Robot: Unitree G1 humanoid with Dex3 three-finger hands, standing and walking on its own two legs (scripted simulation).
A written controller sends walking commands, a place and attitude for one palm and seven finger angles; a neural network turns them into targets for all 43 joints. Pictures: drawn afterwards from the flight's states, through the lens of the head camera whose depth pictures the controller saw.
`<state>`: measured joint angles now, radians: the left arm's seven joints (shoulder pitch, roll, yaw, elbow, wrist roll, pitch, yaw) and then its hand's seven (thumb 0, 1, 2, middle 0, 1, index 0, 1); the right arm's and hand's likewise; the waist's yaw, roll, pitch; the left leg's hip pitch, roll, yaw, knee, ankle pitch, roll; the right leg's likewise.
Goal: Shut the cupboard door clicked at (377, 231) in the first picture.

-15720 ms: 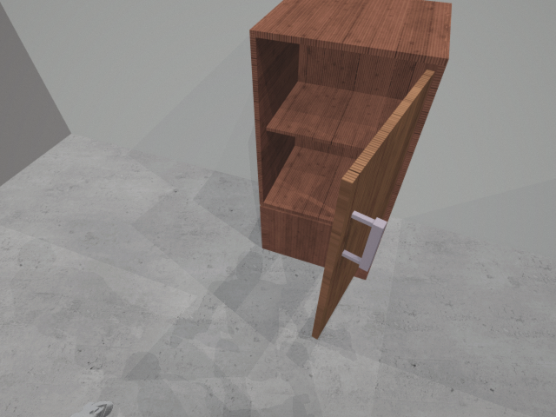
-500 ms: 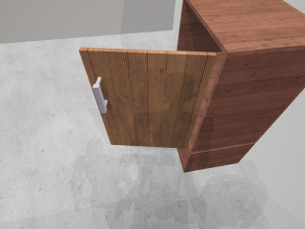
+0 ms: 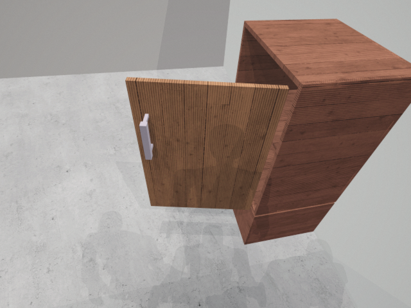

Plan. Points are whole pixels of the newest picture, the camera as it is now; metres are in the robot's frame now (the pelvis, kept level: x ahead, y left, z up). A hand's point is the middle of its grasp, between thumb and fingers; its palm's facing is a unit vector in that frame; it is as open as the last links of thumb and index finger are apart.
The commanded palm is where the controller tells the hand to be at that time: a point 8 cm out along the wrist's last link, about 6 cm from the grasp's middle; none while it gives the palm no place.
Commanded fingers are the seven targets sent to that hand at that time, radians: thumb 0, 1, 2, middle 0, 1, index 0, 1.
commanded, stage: come to a stop and stand still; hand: left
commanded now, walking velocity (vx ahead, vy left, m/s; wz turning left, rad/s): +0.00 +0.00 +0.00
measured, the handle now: (147, 137) +0.57 +0.21 -0.03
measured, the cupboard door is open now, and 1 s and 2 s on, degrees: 77 77 77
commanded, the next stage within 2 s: look again from close up in 0.74 s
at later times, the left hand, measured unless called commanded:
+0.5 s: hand out of the picture -0.05 +0.13 -0.17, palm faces +0.04 -0.98 -0.18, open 7.4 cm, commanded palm none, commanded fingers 0.00 0.90 0.90 -0.20 -0.30 -0.20 -0.30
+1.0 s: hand out of the picture -0.04 +0.12 -0.17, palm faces +0.05 -0.98 -0.17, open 7.4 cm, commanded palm none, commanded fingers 0.00 0.90 0.90 -0.20 -0.30 -0.20 -0.30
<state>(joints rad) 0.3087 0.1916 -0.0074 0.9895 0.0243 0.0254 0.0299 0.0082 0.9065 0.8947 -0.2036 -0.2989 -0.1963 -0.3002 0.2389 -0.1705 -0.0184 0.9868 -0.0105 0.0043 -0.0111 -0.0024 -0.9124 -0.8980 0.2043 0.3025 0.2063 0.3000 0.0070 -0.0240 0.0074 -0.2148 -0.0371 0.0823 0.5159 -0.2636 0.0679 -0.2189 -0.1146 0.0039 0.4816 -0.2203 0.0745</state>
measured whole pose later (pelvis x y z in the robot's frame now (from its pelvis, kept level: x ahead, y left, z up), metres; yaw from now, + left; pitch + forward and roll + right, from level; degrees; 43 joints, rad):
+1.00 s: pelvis -0.02 -0.04 +0.00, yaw +1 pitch -1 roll +0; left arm 0.34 0.12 0.02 1.07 0.02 0.00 0.03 0.01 0.91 0.89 -0.20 -0.30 -0.20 -0.30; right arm 0.32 -0.12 -0.02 1.09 -0.01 0.01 -0.02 0.00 -0.91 -0.90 0.20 0.30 0.20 0.30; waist -0.01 -0.01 0.03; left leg -0.27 0.01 0.04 0.49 -0.20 0.01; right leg -0.28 -0.06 -0.03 0.47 -0.18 0.04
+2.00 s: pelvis +0.10 -0.03 +0.00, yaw +2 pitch +0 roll +0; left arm 0.34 0.11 0.04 1.06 0.02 -0.06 0.02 0.01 0.91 0.89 -0.20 -0.30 -0.20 -0.30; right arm 0.38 -0.12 -0.01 1.14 -0.01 -0.01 -0.03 0.00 -0.91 -0.90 0.20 0.30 0.20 0.30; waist 0.01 0.03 0.03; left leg -0.30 0.01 0.07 0.89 -0.49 0.02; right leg -0.18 -0.06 -0.14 0.55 -0.37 0.00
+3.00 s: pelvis +0.12 +0.01 +0.00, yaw +1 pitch +0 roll -1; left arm 0.30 0.16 -0.02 1.08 0.02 -0.01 0.03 0.01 0.92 0.89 -0.21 -0.30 -0.20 -0.30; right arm 0.30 -0.17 0.00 1.03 -0.01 -0.01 -0.02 0.01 -0.92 -0.90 0.20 0.30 0.20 0.30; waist -0.02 0.02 0.03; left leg -0.27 -0.02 0.05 0.55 -0.27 0.06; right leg -0.22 -0.04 -0.05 0.51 -0.27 0.02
